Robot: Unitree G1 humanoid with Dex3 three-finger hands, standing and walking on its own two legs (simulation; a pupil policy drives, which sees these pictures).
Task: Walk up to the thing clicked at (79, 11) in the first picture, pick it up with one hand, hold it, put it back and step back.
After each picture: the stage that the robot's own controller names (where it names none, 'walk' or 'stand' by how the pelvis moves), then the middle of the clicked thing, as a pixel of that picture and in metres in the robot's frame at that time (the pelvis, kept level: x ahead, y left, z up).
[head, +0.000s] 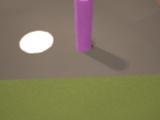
stand; (83, 25) +0.60 +0.01 +0.09
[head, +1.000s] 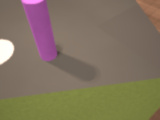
rise first; (42, 31) +0.50 +0.17 +0.12
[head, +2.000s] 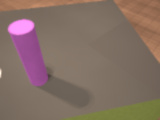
stand; (31, 57) +0.42 +0.19 +0.09
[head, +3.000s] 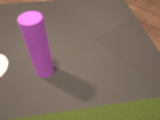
stand; (38, 49) +0.45 +0.17 +0.09
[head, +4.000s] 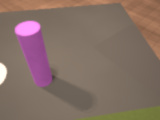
stand; (36, 58) +0.42 +0.18 +0.09
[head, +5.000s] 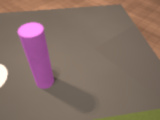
stand; (39, 59) +0.41 +0.17 +0.09
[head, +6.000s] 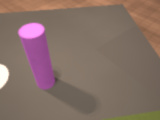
stand; (40, 60) +0.41 +0.16 +0.09
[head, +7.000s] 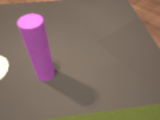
rise first; (39, 52) +0.43 +0.17 +0.09
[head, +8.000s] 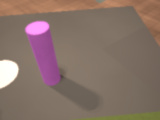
go down; (45, 57) +0.42 +0.18 +0.09
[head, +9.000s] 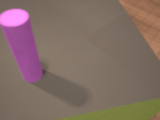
go down; (25, 51) +0.42 +0.17 +0.11
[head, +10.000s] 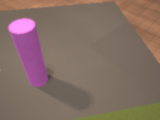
go down; (31, 57) +0.42 +0.17 +0.10
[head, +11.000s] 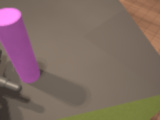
close in; (20, 51) +0.42 +0.19 +0.12
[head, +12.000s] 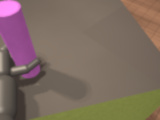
close; (20, 45) +0.43 +0.18 +0.14
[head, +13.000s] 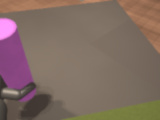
lift; (14, 67) +0.32 +0.19 +0.18
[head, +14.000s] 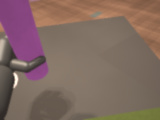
lift; (24, 38) +0.33 +0.16 +0.29
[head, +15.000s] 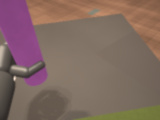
hold; (23, 44) +0.33 +0.16 +0.27
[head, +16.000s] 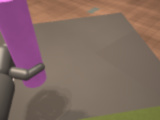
hold; (23, 46) +0.33 +0.16 +0.26
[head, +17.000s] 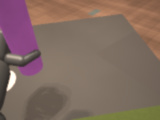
crouch; (18, 32) +0.34 +0.17 +0.29
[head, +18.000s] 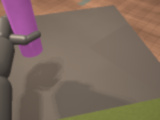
lower; (21, 15) +0.44 +0.17 +0.27
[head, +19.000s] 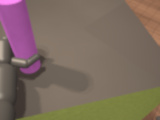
lower; (21, 38) +0.44 +0.18 +0.14
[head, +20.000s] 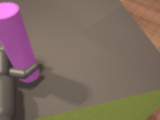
lower; (18, 48) +0.41 +0.18 +0.14
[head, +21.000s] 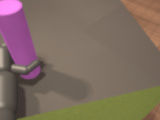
lower; (20, 45) +0.43 +0.18 +0.14
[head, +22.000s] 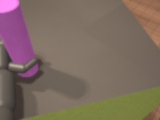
lower; (18, 43) +0.43 +0.18 +0.14
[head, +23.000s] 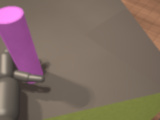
withdraw; (23, 51) +0.41 +0.18 +0.13
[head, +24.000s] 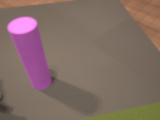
sink last; (33, 58) +0.39 +0.16 +0.12
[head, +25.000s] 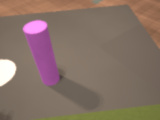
stand; (44, 57) +0.43 +0.17 +0.10
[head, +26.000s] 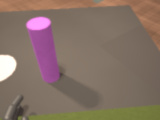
stand; (45, 53) +0.44 +0.17 +0.10
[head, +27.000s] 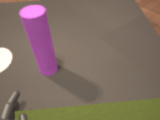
stand; (42, 45) +0.44 +0.17 +0.13
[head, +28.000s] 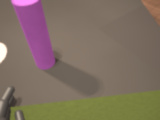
stand; (37, 36) +0.44 +0.18 +0.16
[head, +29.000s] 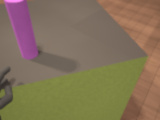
walk; (23, 30) +0.57 +0.19 +0.14
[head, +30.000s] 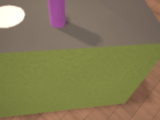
walk; out of the picture +0.67 +0.17 +0.10
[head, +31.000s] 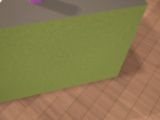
walk; out of the picture +0.79 +0.24 +0.12
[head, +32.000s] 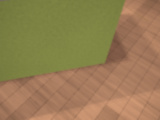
walk; out of the picture +1.00 +0.27 +0.12
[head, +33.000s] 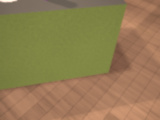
stand; out of the picture +1.06 +0.26 +0.09
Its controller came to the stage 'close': yes
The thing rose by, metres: 0.20
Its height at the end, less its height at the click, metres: +0.00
